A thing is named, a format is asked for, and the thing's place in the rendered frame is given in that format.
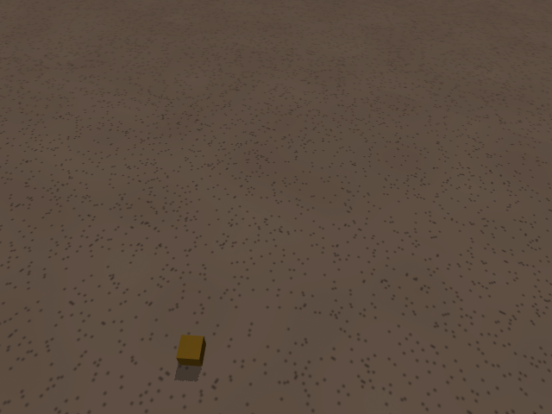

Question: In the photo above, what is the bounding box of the cube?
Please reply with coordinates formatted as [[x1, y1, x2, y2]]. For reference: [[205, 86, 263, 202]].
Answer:
[[176, 335, 206, 367]]

